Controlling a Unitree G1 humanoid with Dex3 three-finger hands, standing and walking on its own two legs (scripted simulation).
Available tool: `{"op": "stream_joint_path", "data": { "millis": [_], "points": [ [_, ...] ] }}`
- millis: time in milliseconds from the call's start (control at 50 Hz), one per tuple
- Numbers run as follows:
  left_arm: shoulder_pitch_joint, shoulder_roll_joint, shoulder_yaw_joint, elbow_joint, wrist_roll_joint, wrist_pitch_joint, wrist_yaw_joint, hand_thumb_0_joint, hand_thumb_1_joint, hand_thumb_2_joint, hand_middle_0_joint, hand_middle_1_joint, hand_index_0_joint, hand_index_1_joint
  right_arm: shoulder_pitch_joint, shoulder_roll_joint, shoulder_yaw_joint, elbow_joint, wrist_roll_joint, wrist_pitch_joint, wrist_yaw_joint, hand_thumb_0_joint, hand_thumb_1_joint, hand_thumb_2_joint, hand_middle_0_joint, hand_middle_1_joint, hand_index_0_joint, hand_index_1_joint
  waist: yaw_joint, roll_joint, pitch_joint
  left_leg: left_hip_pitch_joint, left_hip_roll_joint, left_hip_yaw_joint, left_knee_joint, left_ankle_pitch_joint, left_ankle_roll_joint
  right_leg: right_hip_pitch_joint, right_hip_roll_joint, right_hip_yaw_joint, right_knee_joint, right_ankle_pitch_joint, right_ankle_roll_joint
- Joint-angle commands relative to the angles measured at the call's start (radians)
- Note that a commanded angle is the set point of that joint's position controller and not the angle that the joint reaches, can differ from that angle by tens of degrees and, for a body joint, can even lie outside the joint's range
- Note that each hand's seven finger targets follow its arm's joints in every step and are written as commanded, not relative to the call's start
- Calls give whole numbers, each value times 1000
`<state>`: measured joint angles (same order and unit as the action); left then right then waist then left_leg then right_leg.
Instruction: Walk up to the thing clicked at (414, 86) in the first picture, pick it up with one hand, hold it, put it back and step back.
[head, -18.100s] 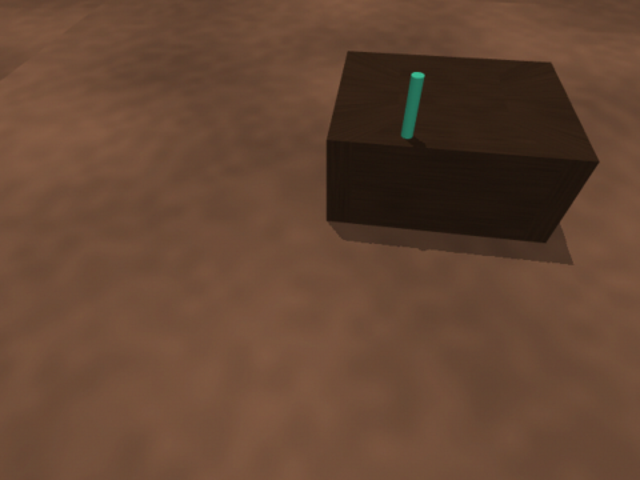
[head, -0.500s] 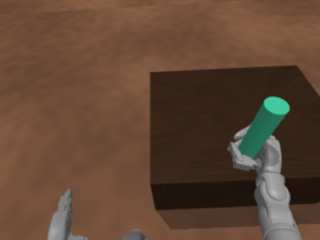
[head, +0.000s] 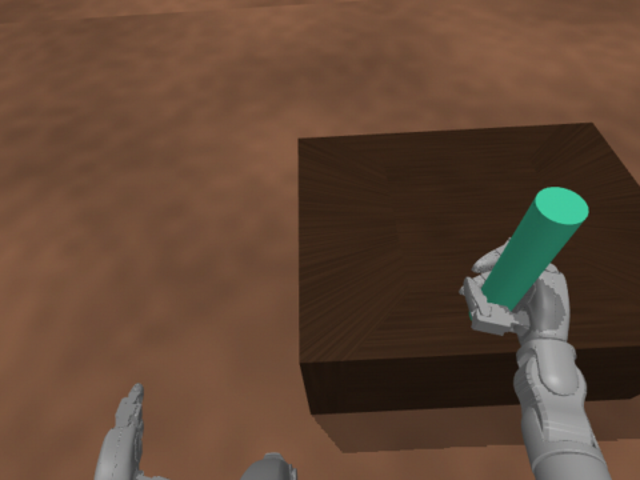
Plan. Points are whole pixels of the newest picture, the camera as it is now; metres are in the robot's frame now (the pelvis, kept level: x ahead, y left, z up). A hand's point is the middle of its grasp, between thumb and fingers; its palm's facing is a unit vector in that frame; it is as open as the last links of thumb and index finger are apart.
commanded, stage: hold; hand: right
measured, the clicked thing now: (515, 271) +0.33 -0.19 +0.10
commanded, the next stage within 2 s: crouch in 0.50 s
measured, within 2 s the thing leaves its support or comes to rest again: neither
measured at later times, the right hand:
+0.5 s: hand (478, 296) +0.33 -0.16 +0.04, palm faces +0.14 +0.99 +0.01, open 5.5 cm
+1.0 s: hand (473, 303) +0.35 -0.18 -0.01, palm faces +0.16 +0.99 +0.00, open 5.5 cm
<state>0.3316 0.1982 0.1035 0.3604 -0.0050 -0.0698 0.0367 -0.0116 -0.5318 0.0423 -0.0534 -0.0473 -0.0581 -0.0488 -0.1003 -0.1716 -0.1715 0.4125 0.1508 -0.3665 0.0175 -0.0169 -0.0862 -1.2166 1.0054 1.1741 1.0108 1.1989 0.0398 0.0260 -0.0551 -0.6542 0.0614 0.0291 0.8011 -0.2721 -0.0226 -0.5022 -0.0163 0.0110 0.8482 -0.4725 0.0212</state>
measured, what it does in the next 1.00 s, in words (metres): stands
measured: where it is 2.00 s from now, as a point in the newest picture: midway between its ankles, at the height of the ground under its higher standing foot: outside the picture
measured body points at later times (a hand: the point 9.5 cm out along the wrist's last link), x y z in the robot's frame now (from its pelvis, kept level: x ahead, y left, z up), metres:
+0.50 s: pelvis +0.00 +0.00 +0.00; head +0.04 -0.01 +0.45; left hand +0.16 +0.27 -0.04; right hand +0.31 -0.22 +0.05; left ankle +0.08 +0.14 -0.70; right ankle -0.03 -0.13 -0.70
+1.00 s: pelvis -0.01 +0.01 -0.02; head +0.06 -0.02 +0.42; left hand +0.15 +0.27 -0.05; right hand +0.33 -0.23 -0.01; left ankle +0.08 +0.14 -0.70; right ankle -0.03 -0.13 -0.70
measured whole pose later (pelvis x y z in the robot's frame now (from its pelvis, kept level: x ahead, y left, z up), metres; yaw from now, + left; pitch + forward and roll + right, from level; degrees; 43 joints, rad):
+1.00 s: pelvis -0.01 +0.01 -0.02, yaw +0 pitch +12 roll -1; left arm 0.32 0.19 0.08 0.27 0.02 -0.10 0.03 -0.01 -0.52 0.04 -0.05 -0.05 -0.06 -0.04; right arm -0.24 -0.21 -0.26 0.65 0.12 -0.47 0.05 -0.02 -0.09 -1.21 1.01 1.17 1.01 1.19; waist 0.08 0.07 -0.06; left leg -0.83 0.06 0.03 0.92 -0.30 -0.01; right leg -0.68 -0.02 0.02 0.98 -0.51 0.03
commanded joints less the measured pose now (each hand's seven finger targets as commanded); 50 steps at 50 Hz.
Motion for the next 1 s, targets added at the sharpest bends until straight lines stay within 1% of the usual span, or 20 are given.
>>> {"op": "stream_joint_path", "data": {
  "millis": [0,20,40,60,120,260,300,320,340,400,460,520,540,620,720,740,760,860,940,980],
  "points": [
    [-41,159,72,-204,-5,-64,17,0,-546,39,-51,-52,-53,-50,-285,-121,-22,-252,-4,-75,9,0,-578,-1320,1397,1445,1413,1445,-1,-43,-323,305,-29,8,-82,142,19,-8,24,-10,-155,232,-13],
    [-32,148,46,-211,-4,-62,16,0,-547,43,-51,-53,-52,-51,-229,-141,-43,-193,-8,-67,4,0,-580,-1323,1404,1449,1419,1449,-5,-12,-304,313,-32,15,-85,149,15,-18,23,-8,-156,246,-13],
    [-21,156,61,-216,-3,-59,16,0,-551,44,-51,-52,-50,-52,-255,-125,-28,-281,2,-75,1,0,-565,-1322,1405,1451,1421,1451,-8,-34,-331,332,-30,13,-90,150,15,-12,26,-11,-159,240,-13],
    [-6,187,96,-210,-4,-56,21,0,-545,40,-49,-51,-52,-48,-262,-147,-59,-290,4,-75,-11,0,-576,-1333,1415,1463,1431,1463,-4,-24,-329,327,-33,12,-93,145,14,-1,25,-10,-163,233,-15],
    [10,126,47,-168,-6,-41,14,0,-540,40,-48,-52,-53,-47,-212,-158,-93,-246,6,-76,-24,0,-610,-1345,1431,1474,1445,1474,-21,-14,-227,295,-32,12,-107,103,13,-52,26,-13,-170,188,-18],
    [-82,104,27,-188,-2,-66,11,0,-550,44,-52,-53,-52,-53,-265,-32,55,-219,2,-78,21,0,-574,-1351,1408,1471,1428,1471,19,-8,-197,235,-29,0,-101,36,15,-74,17,-13,-162,113,-24],
    [-60,119,33,-205,-4,-72,15,0,-552,43,-53,-52,-52,-53,-267,-39,52,-221,4,-70,27,0,-581,-1340,1403,1460,1422,1460,24,3,-237,263,-28,1,-106,43,11,-61,18,-12,-161,121,-25],
    [-37,158,74,-199,-6,-71,21,0,-547,37,-51,-50,-53,-49,-272,-80,14,-215,5,-66,23,0,-570,-1326,1400,1451,1418,1451,23,2,-265,272,-30,6,-99,79,11,-42,20,-10,-162,155,-22],
    [-23,164,65,-206,-6,-67,21,0,-545,36,-50,-50,-53,-47,-244,-121,-28,-206,2,-63,17,0,-571,-1319,1399,1446,1416,1446,12,1,-277,289,-30,7,-101,95,10,-29,23,-13,-162,174,-21],
    [18,187,95,-205,-4,-61,23,0,-543,35,-48,-48,-51,-46,-252,-149,-69,-233,6,-67,1,0,-593,-1309,1411,1442,1423,1441,15,-6,-276,282,-35,19,-93,124,10,-14,22,-6,-167,209,-17],
    [5,130,57,-187,-6,-57,17,0,-543,40,-49,-51,-53,-47,-278,-163,-88,-291,13,-92,-13,0,-603,-1318,1408,1444,1420,1444,-16,-35,-258,292,-28,10,-90,121,15,-32,28,-15,-159,207,-17],
    [-32,95,31,-163,-2,-57,12,0,-547,46,-50,-53,-51,-52,-257,-140,-60,-249,1,-96,-10,0,-599,-1335,1419,1463,1433,1463,-18,-55,-212,267,-25,1,-85,108,18,-75,27,-21,-150,188,-17],
    [-46,139,66,-175,0,-61,16,0,-549,47,-49,-52,-50,-52,-254,-116,-27,-248,-2,-93,-4,0,-577,-1333,1408,1459,1423,1459,-4,-54,-247,261,-29,3,-73,127,22,-53,22,-14,-151,216,-14],
    [-85,118,30,-216,-4,-61,15,0,-540,42,-48,-55,-58,-46,-221,-56,45,-250,1,-70,20,0,-626,-1313,1389,1425,1402,1425,-1,-39,-288,291,-33,11,-65,175,23,-25,17,-9,-147,283,-6],
    [-32,208,119,-196,-8,-53,27,0,-537,35,-44,-48,-55,-37,-217,-130,-83,-136,20,-53,5,0,-658,-1330,1426,1451,1437,1451,27,83,-231,272,-31,8,-101,97,4,-71,18,-8,-151,171,-29],
    [-23,174,87,-211,-6,-53,23,0,-533,32,-43,-45,-55,-33,-258,-137,-94,-161,19,-64,1,0,-672,-1335,1435,1456,1445,1456,25,75,-212,256,-30,6,-109,63,2,-78,18,-11,-153,137,-32],
    [-8,195,115,-216,-7,-56,24,0,-529,29,-40,-43,-54,-29,-262,-132,-89,-135,18,-72,1,0,-689,-1341,1443,1461,1451,1461,40,77,-202,236,-29,1,-107,47,3,-85,20,-11,-150,118,-33],
    [-21,51,-2,-164,9,-76,-4,0,-537,41,-48,-51,-57,-41,-369,-97,-51,7,-16,-137,29,0,-627,-1328,1399,1437,1413,1437,41,-3,-156,114,-14,-31,-32,34,12,-191,27,-22,-74,95,-34],
    [-58,121,30,-336,30,-111,1,0,-545,45,-54,-57,-61,-50,-464,-179,-117,39,-35,-200,42,0,-546,-1304,1340,1402,1362,1402,66,2,-358,145,-10,-54,28,63,4,-218,29,-18,8,102,-34],
    [15,145,44,-378,34,-111,5,0,-541,42,-51,-55,-60,-46,-535,-242,-153,4,-38,-224,38,0,-583,-1297,1354,1399,1370,1399,61,-43,-484,186,-18,-40,67,162,6,-172,36,-19,31,197,-24]
  ]
}}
